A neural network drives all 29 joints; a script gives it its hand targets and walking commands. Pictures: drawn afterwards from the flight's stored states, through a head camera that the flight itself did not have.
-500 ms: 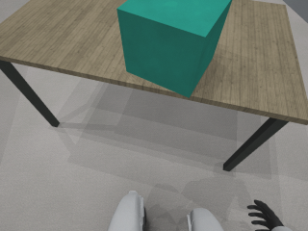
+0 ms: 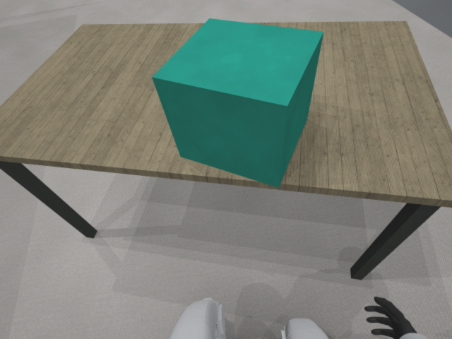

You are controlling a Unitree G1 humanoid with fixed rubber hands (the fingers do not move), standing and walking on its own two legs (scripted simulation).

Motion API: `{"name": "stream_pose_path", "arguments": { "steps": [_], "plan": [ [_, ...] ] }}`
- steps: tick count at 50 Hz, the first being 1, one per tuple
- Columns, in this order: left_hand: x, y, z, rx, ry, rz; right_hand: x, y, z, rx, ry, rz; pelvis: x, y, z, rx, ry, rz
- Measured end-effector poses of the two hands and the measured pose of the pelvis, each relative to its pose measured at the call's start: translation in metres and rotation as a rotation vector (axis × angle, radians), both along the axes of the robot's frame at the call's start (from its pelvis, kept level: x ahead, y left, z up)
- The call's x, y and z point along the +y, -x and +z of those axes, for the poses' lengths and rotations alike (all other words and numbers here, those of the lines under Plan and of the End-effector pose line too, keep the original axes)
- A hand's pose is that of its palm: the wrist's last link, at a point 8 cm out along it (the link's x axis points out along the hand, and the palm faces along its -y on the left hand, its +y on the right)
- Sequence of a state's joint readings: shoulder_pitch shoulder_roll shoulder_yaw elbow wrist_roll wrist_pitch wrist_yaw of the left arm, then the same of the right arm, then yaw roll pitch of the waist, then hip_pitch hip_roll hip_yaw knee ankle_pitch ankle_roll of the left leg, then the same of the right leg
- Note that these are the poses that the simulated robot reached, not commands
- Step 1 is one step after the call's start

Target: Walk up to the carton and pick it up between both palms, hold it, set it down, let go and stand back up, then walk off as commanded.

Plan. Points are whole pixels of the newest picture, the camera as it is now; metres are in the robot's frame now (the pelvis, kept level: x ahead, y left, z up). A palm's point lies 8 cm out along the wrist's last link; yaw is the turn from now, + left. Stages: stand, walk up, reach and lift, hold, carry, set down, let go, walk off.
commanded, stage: walk up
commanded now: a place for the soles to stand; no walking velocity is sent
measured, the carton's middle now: (243, 101) +0.58 -0.03 +0.07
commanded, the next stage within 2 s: none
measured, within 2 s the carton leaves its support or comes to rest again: neither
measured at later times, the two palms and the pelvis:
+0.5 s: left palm out of the picture +0.09 +0.47 -0.07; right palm (339, 320) +0.15 -0.16 -0.06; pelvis +0.04 +0.15 +0.04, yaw -3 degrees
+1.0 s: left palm (28, 335) +0.15 +0.46 -0.15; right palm out of the picture +0.00 -0.16 -0.05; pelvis +0.02 +0.17 +0.00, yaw -10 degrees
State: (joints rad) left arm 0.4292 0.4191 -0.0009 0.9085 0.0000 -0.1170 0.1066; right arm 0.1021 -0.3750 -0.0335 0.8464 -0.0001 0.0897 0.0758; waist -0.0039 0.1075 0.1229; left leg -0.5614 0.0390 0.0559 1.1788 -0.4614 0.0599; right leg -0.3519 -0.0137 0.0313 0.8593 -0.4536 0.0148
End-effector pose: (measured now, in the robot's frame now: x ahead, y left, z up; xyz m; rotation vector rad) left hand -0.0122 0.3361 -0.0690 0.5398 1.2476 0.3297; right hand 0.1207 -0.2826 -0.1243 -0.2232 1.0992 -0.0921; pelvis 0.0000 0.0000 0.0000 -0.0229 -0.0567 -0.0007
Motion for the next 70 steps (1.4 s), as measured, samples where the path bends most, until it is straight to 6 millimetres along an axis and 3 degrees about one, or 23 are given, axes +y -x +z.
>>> {"name": "stream_pose_path", "arguments": {
  "steps": [8, 13, 17, 22, 26, 30, 34, 37, 40, 43, 48, 51, 54, 60, 63, 67, 70],
  "plan": [
    [0.049, -0.02, -0.024, 0.024, 0.026, -0.004, 0.045, -0.017, -0.002, 0.012, 0.047, -0.006, 0.05, -0.021, -0.011, 0.026, 0.06, -0.008],
    [0.087, -0.057, -0.046, -0.02, 0.061, -0.007, 0.084, -0.022, 0.002, -0.008, 0.086, 0.009, 0.093, -0.026, -0.017, -0.04, 0.073, -0.002],
    [0.105, -0.085, -0.034, -0.042, 0.09, -0.035, 0.1, -0.021, 0.027, -0.028, 0.114, -0.026, 0.116, -0.031, 0.001, -0.066, 0.065, -0.028],
    [0.122, -0.101, -0.013, -0.029, 0.133, -0.062, 0.116, -0.024, 0.057, -0.065, 0.144, -0.052, 0.138, -0.039, 0.026, -0.071, 0.042, -0.048],
    [0.135, -0.1, 0.0, 0.013, 0.155, -0.077, 0.128, -0.026, 0.069, -0.075, 0.149, -0.071, 0.153, -0.044, 0.038, -0.036, 0.019, -0.067],
    [0.155, -0.08, 0.005, 0.065, 0.13, -0.073, 0.141, -0.027, 0.06, -0.053, 0.146, -0.081, 0.165, -0.045, 0.035, -0.003, -0.008, -0.075],
    [0.177, -0.055, -0.019, 0.146, 0.111, -0.044, 0.157, -0.024, 0.039, -0.05, 0.156, -0.074, 0.181, -0.035, 0.013, -0.052, 0.029, -0.097],
    [0.186, -0.073, -0.049, 0.115, 0.138, -0.052, 0.164, 0.004, 0.028, -0.023, 0.195, -0.09, 0.194, -0.033, -0.006, -0.042, 0.049, -0.097],
    [0.179, -0.106, -0.073, 0.065, 0.193, -0.113, 0.166, 0.044, 0.023, 0.049, 0.238, -0.139, 0.201, -0.025, -0.015, -0.081, 0.029, -0.115],
    [0.162, -0.135, -0.081, 0.033, 0.256, -0.173, 0.155, 0.079, 0.039, 0.097, 0.304, -0.204, 0.199, -0.023, -0.011, -0.095, 0.018, -0.141],
    [0.135, -0.163, -0.082, 0.006, 0.316, -0.226, 0.132, 0.111, 0.07, 0.138, 0.389, -0.255, 0.181, -0.023, 0.0, -0.06, 0.019, -0.167],
    [0.119, -0.166, -0.082, 0.022, 0.32, -0.245, 0.116, 0.119, 0.079, 0.136, 0.407, -0.266, 0.166, -0.022, 0.004, -0.042, 0.016, -0.184],
    [0.101, -0.167, -0.081, 0.033, 0.311, -0.256, 0.099, 0.124, 0.075, 0.137, 0.396, -0.271, 0.148, -0.02, 0.003, -0.033, 0.004, -0.196],
    [0.058, -0.163, -0.076, 0.03, 0.255, -0.284, 0.053, 0.133, 0.042, 0.146, 0.32, -0.277, 0.097, -0.013, -0.01, 0.011, -0.05, -0.221],
    [0.036, -0.151, -0.074, 0.031, 0.235, -0.293, 0.033, 0.134, 0.02, 0.153, 0.275, -0.288, 0.075, -0.008, -0.018, -0.015, -0.038, -0.232],
    [0.017, -0.138, -0.059, 0.042, 0.214, -0.275, 0.02, 0.126, 0.015, 0.129, 0.239, -0.294, 0.059, -0.008, -0.011, -0.003, -0.053, -0.24],
    [0.011, -0.14, -0.053, 0.044, 0.186, -0.288, 0.014, 0.123, 0.01, 0.112, 0.213, -0.303, 0.051, -0.006, -0.011, 0.001, -0.044, -0.259]
  ]
}}
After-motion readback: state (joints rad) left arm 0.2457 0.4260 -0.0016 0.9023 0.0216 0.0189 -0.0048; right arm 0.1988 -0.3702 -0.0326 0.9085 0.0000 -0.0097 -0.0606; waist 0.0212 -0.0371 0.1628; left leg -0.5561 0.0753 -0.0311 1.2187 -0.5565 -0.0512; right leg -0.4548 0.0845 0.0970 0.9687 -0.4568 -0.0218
